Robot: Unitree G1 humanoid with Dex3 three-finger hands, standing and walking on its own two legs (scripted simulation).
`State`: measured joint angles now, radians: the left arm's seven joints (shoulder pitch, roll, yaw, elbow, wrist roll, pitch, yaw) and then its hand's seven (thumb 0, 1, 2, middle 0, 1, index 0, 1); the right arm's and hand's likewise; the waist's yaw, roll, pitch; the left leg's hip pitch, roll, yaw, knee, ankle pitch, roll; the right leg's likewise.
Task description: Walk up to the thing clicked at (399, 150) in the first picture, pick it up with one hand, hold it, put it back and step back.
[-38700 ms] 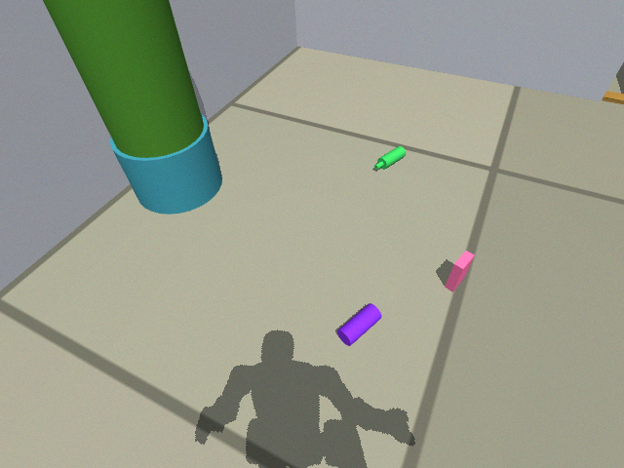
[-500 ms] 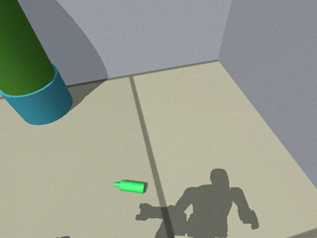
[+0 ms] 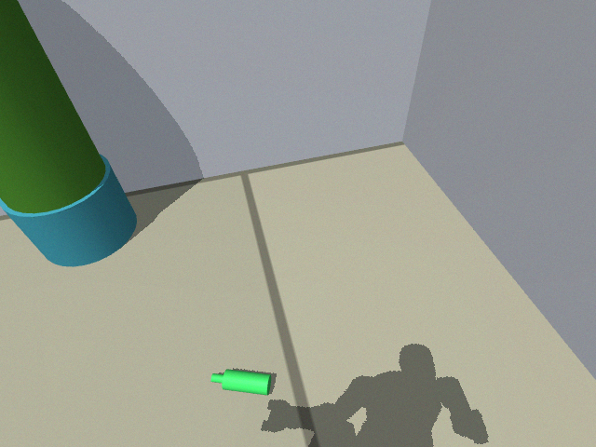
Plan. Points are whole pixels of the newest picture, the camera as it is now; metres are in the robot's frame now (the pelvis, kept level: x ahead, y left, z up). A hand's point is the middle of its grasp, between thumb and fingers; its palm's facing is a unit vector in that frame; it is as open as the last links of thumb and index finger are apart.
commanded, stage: walk up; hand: left
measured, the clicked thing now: (240, 381) +0.48 +0.26 -0.74
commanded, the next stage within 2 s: stand in 0.18 s
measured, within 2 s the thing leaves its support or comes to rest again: neither
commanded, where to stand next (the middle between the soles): +0.09 +0.01 m, yaw -1 degrees
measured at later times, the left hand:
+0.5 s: hand out of the picture +0.08 +0.25 -0.15, palm faces -0.02 -0.94 -0.33, open 7.4 cm
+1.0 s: hand out of the picture +0.05 +0.26 -0.15, palm faces -0.02 -0.94 -0.34, open 7.4 cm
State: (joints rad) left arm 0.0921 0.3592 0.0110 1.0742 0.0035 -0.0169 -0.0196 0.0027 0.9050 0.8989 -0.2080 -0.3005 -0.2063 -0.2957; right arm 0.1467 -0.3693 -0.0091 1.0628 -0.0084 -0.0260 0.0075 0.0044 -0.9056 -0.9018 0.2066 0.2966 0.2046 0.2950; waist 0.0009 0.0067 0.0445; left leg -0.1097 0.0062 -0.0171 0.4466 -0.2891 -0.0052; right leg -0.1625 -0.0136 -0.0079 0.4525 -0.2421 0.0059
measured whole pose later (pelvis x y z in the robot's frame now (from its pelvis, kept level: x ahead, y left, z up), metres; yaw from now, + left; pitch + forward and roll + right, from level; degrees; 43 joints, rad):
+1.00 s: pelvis -0.02 +0.00 +0.01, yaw +0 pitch -3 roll +0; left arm 0.11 0.35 0.00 1.15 0.01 -0.01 -0.01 0.00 0.91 0.90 -0.21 -0.30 -0.21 -0.30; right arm 0.12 -0.35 0.00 1.15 -0.01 -0.01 0.01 0.00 -0.91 -0.90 0.21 0.30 0.20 0.29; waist 0.01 0.00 0.06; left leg -0.08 0.00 -0.02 0.31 -0.19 0.00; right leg -0.13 -0.02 -0.01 0.32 -0.14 0.02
